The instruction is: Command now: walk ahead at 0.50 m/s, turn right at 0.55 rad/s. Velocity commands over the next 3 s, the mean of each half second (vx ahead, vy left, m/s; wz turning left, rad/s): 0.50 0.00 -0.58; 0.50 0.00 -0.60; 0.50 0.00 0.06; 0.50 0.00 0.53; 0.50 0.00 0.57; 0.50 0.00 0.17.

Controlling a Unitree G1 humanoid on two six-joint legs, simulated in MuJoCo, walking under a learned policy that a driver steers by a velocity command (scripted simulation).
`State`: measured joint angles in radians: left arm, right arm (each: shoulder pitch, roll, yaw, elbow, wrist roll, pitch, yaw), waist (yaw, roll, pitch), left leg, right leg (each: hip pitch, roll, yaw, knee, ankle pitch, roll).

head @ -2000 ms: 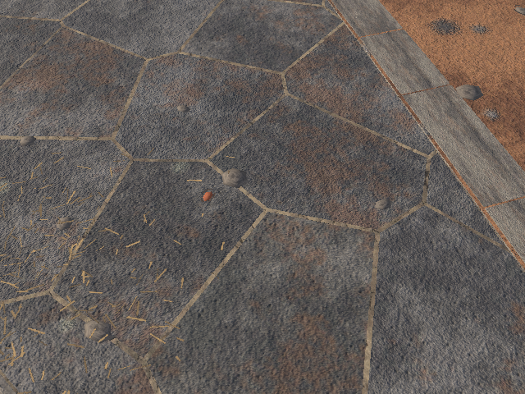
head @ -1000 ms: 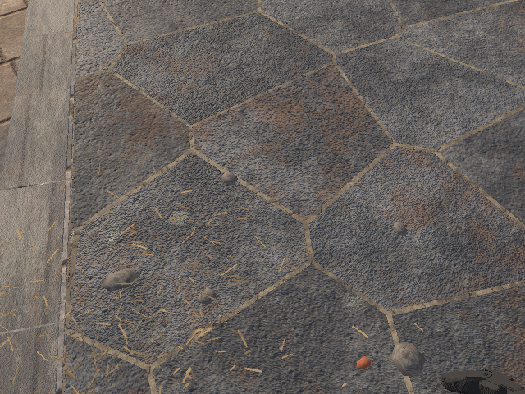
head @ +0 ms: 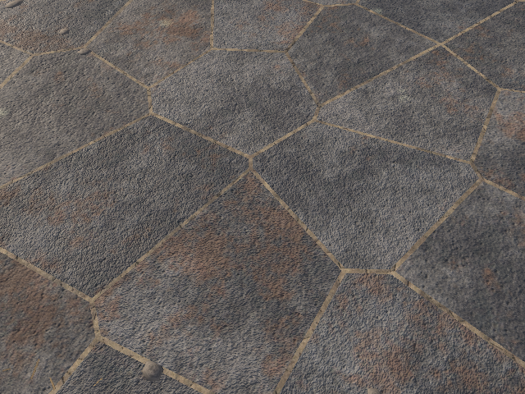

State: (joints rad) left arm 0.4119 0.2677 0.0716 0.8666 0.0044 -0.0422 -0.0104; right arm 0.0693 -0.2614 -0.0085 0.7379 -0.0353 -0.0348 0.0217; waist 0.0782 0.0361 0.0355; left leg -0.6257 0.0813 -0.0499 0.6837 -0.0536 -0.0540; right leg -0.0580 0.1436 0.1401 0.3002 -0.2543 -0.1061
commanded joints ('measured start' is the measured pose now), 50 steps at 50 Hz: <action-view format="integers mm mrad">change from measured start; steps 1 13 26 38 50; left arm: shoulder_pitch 47 -67 -434 -144 38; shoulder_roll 174 101 45 155 168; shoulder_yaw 42 12 -27 27 33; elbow -49 -114 -256 -150 -96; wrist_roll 10 34 33 -2 0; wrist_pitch -7 32 38 21 -12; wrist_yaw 12 -30 -78 10 6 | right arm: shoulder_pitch -123 202 323 238 -68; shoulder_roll -85 -101 -147 -117 -82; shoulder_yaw -15 -43 -70 -51 -39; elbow -108 -14 78 -24 -114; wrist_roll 8 7 16 -2 -3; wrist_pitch -26 -52 -58 -26 9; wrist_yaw -1 -34 -29 -16 3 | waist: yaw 7 -80 -129 -92 -3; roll -107 86 53 -53 -90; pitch -8 -35 48 -45 9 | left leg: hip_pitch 50 522 609 5 -73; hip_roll -56 175 180 53 -6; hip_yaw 27 -162 195 28 34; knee -77 -477 -509 503 53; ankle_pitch -3 -51 201 -286 14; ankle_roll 11 185 172 34 -4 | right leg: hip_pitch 6 -533 -555 -24 2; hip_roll -260 -177 -197 -320 -251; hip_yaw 211 -67 -213 184 193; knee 4 847 398 -27 -67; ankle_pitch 432 -62 181 369 339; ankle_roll -106 57 42 -170 -142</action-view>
